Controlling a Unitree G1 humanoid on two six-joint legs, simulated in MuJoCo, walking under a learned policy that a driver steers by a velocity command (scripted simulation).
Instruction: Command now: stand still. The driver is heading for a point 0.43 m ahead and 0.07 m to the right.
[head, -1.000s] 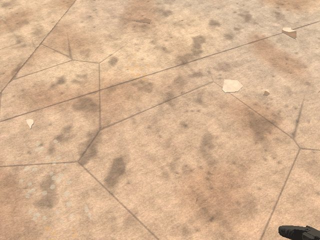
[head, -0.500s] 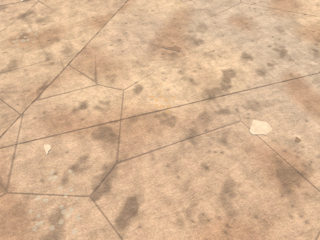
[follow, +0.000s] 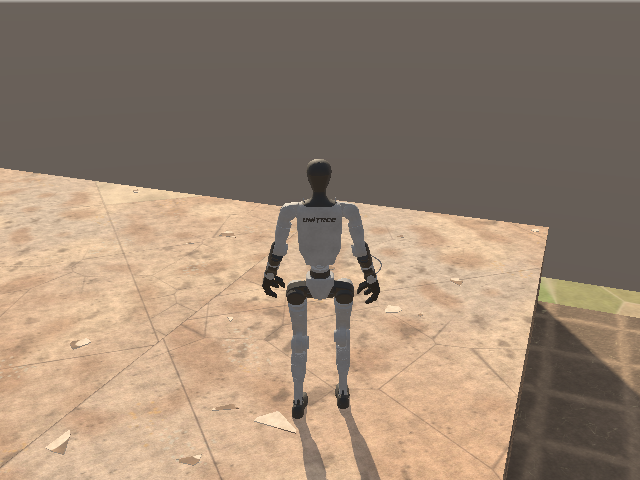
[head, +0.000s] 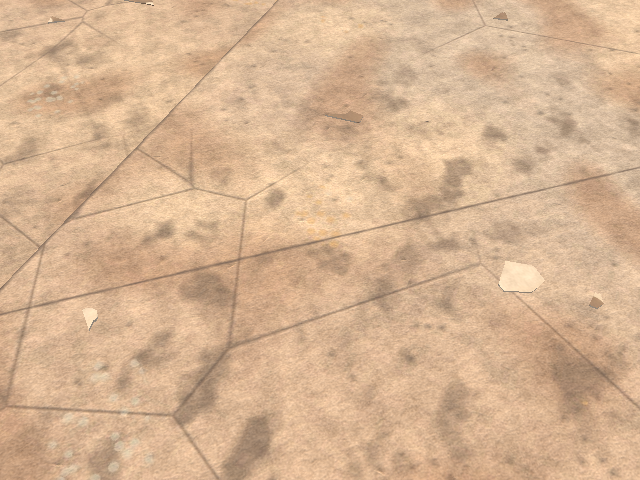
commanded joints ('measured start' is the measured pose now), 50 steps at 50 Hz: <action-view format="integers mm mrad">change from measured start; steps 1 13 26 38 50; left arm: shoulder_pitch -32 -71 275 372 340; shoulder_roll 118 93 112 167 65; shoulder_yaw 25 19 9 25 16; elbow -29 -4 93 107 50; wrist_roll -1 -35 -9 -22 -9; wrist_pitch -8 -79 -95 -65 -24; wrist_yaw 6 -3 -30 3 24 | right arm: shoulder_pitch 11 90 -66 -359 -152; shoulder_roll -112 -190 -95 -85 -84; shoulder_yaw -23 -46 -39 -14 -9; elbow -24 44 -43 -163 -16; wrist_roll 1 34 27 39 -21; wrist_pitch -15 -70 -107 -113 -114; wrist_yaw -5 -8 27 65 63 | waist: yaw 4 -31 43 63 58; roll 13 183 -80 -78 73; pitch -55 152 28 94 -122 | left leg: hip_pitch -100 -63 -582 -461 -166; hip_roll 77 305 161 102 274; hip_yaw -61 -425 55 102 -23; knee -99 -320 503 4 -249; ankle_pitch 260 -355 135 359 811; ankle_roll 15 213 -2 14 224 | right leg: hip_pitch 137 -223 313 327 -89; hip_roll -65 -1 -221 -259 -104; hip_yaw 69 -1 253 97 60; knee -50 164 -363 -369 582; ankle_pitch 239 -165 204 390 -172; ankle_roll -38 -60 -190 -165 32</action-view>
